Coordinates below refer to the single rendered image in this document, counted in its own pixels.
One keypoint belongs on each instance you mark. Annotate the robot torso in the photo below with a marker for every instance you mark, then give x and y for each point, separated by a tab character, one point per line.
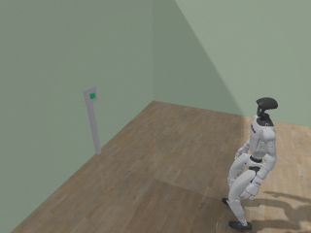
257	145

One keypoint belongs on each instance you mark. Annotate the right robot hand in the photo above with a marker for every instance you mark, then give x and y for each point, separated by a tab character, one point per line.
241	150

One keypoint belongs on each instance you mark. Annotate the robot left upper arm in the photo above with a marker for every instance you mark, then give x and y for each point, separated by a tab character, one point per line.
269	138

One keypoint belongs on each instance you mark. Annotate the robot left forearm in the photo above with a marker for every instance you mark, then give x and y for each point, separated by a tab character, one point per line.
263	171

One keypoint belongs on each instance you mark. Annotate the robot right forearm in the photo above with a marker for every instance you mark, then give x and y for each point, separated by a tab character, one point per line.
247	145

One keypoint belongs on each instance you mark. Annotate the left robot hand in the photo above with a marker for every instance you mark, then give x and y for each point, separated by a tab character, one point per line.
252	189

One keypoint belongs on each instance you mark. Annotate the button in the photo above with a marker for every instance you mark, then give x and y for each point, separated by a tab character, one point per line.
92	95

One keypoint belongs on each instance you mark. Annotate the panel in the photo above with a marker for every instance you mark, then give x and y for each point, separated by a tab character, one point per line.
91	117

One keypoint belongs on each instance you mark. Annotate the left robot foot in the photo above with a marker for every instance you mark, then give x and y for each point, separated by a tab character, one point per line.
239	226

